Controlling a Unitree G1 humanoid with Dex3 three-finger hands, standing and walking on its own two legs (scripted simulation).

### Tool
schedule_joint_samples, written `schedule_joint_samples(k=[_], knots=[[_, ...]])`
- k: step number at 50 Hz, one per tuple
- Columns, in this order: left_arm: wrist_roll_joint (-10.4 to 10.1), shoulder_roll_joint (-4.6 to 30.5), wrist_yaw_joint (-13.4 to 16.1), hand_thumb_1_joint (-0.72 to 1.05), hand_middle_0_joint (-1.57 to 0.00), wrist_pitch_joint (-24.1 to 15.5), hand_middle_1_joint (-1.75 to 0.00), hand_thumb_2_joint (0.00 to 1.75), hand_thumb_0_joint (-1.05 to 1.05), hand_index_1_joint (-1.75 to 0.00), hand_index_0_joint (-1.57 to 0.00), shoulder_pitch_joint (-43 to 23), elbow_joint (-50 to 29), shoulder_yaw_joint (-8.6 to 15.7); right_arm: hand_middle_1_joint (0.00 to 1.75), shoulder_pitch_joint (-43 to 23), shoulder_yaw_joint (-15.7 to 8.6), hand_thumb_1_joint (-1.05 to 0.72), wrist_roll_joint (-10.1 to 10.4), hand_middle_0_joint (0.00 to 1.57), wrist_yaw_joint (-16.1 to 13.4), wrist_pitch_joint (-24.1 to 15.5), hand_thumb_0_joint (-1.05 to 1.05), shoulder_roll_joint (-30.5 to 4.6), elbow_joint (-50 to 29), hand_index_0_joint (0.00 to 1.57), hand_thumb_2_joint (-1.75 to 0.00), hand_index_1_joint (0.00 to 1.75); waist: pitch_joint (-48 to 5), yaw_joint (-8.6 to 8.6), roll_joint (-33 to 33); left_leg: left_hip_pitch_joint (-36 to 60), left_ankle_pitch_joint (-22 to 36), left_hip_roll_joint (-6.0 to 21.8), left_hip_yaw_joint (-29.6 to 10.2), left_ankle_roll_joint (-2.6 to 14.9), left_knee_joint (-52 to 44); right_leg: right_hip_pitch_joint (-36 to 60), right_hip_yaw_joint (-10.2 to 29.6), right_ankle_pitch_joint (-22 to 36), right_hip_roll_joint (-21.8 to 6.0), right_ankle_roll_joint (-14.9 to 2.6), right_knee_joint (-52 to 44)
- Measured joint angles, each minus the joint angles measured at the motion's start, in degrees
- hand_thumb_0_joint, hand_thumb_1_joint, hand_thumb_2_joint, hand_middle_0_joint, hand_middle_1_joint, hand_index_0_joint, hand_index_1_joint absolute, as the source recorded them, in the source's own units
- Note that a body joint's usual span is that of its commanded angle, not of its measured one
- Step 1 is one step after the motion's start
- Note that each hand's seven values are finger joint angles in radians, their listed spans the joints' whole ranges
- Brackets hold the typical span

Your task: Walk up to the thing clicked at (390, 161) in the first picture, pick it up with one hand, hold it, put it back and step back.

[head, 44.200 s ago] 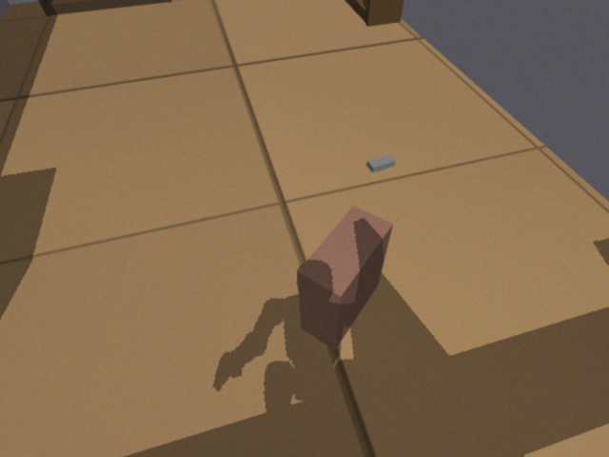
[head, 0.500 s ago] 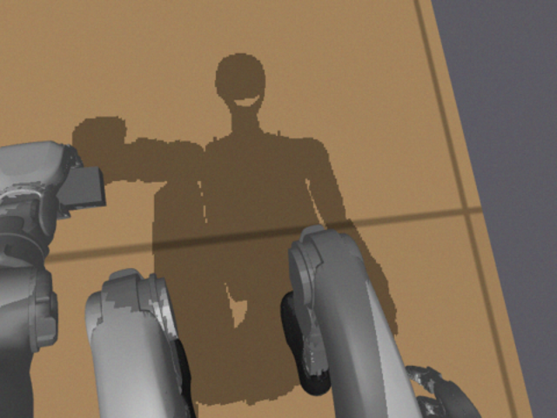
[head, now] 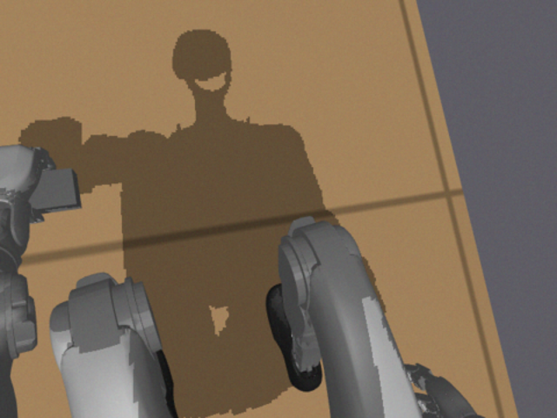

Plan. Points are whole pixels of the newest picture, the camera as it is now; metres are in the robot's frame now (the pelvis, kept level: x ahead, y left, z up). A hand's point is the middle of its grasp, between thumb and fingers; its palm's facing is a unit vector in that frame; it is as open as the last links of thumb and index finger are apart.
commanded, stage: rest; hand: left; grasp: from above
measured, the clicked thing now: (28, 194) +0.46 +0.26 -0.24
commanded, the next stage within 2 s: open in 1.26 s
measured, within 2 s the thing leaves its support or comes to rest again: rests again in 0.74 s
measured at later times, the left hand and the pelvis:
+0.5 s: hand (32, 195) +0.46 +0.26 -0.24, palm faces -0.45 -0.10 -0.89, open 8.3 cm; pelvis +0.00 +0.00 -0.01, yaw -3 degrees
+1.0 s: hand (34, 198) +0.46 +0.26 -0.26, palm faces -0.45 -0.10 -0.89, open 8.3 cm; pelvis +0.00 +0.01 -0.02, yaw -5 degrees
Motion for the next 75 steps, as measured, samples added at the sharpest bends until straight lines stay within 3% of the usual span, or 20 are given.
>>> schedule_joint_samples(k=[13, 28, 33, 38, 55, 75], knots=[[-0.9, 3.0, 2.0, 0.23, -0.89, 0.2, -0.23, 0.23, -0.02, -0.21, -0.94, -2.9, 5.3, 1.2, 0.3, -1.0, 3.0, -0.9, -1.8, 0.2, 2.5, -2.5, 0.0, -0.6, -0.3, 0.2, -0.89, 0.3, 2.9, -1.6, -0.3, -0.7, -1.0, 0.1, -1.6, -0.04, 2.5, -0.3, -1.1, -0.2, 0.6, 0.46, 1.3], [0.8, 7.2, 5.2, 0.24, -0.9, -1.3, -0.19, 0.2, -0.02, -0.16, -0.96, -2.6, 8.0, 3.3, 0.3, -1.7, 4.8, -0.9, -3.6, 0.2, 4.3, -4.5, 0.0, -2.1, -1.2, 0.2, -0.89, 0.3, 5.3, -3.12, -2.4, -0.4, -1.2, 0.0, -3.4, -0.12, 4.5, 0.5, -2.5, 0.2, 1.0, 0.6, 1.9], [0.8, 7.8, 5.5, 0.25, -0.9, -1.1, -0.18, 0.18, -0.02, -0.15, -0.96, -3.2, 9.4, 1.6, 0.3, -1.9, 5.6, -0.9, -4.1, 0.2, 4.9, -5.2, 0.0, -2.5, -1.0, 0.2, -0.89, 0.3, 5.5, -3.36, -2.7, -0.5, -1.2, 0.0, -3.7, 0.19, 5.0, 0.8, -2.8, 0.3, 1.2, 0.71, 1.9], [1.0, 8.7, 6.3, 0.25, -0.91, -1.2, -0.17, 0.17, -0.02, -0.15, -0.97, -3.1, 10.3, 2.8, 0.3, -2.1, 6.2, -0.9, -4.4, 0.2, 5.3, -5.9, 0.0, -2.6, -1.2, 0.2, -0.89, 0.3, 6.0, -3.79, -3.0, -0.4, -1.3, 0.0, -4.0, 0.4, 5.2, 1.3, -3.1, 0.3, 1.3, 0.64, 1.6], [1.3, 11.0, 8.5, 0.24, -0.92, -0.9, -0.18, 0.16, -0.02, -0.16, -0.97, -4.2, 13.6, 1.6, 0.3, -3.0, 9.1, -0.9, -5.8, 0.2, 7.1, -8.1, 0.0, -3.1, -1.4, 0.2, -0.9, 0.3, 7.7, -4.97, -4.1, 0.1, -1.1, 0.1, -5.0, 0.91, 5.9, 2.5, -4.0, 0.9, 1.7, 0.97, 1.3], [-0.4, 12.5, 9.1, 0.24, -0.88, -0.6, -0.24, 0.24, -0.02, -0.23, -0.92, -4.9, 15.3, 0.2, 0.3, -4.1, 11.5, -0.9, -5.6, 0.2, 7.5, -10.0, 0.0, -4.1, -2.8, 0.2, -0.9, 0.3, 8.9, -5.52, -5.0, 0.9, -0.9, 0.4, -5.9, 0.95, 5.9, 3.4, -4.7, 1.8, 2.2, 1.44, 0.4]])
